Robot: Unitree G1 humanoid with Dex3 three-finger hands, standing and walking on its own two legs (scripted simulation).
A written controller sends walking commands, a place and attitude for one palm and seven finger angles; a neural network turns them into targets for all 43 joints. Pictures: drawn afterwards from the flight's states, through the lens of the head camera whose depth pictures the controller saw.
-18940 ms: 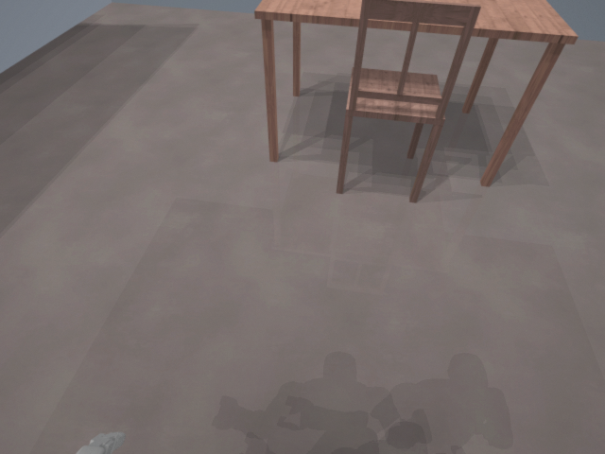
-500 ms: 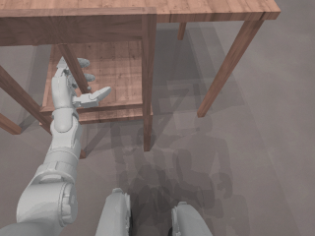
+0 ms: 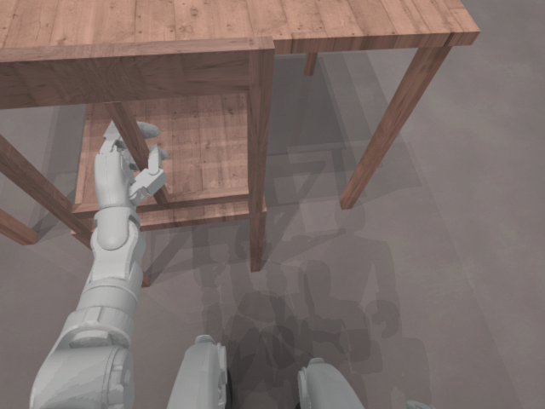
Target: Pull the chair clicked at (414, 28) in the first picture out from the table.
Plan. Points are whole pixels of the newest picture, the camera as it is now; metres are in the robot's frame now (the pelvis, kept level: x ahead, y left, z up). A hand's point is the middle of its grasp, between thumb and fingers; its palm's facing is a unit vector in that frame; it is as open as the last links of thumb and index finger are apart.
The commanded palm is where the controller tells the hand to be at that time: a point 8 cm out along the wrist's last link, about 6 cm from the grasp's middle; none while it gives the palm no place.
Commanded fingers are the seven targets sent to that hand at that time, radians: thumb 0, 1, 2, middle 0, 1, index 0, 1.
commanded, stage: hook a spindle and tug to test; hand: left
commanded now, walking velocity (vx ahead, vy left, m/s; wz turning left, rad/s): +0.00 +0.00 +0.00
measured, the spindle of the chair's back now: (143, 158) +0.47 +0.19 +0.02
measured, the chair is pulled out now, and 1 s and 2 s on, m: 0.01 0.10 0.18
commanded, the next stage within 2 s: step backward, pulling the chair out in 0.34 s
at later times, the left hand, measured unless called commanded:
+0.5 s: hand (164, 186) +0.42 +0.15 +0.03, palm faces +0.16 -0.99 -0.05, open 5.5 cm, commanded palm +0.39 +0.19 +0.02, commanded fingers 0.00 0.90 0.90 -0.50 -1.45 -0.50 -1.45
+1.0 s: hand (170, 220) +0.36 +0.13 +0.05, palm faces +0.04 -0.99 -0.14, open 5.3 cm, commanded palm +0.33 +0.18 +0.05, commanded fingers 0.00 0.90 0.90 -0.50 -1.45 -0.50 -1.45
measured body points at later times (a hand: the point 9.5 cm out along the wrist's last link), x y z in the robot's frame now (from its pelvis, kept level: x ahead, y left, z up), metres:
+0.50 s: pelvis +0.01 +0.00 +0.01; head +0.13 +0.01 +0.44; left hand +0.41 +0.21 +0.04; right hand +0.12 -0.25 -0.11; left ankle +0.07 +0.11 -0.62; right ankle -0.03 -0.13 -0.62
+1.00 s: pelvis -0.02 +0.00 +0.10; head +0.07 +0.00 +0.54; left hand +0.35 +0.19 +0.06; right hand +0.06 -0.27 -0.03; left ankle +0.07 +0.11 -0.62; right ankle -0.03 -0.13 -0.62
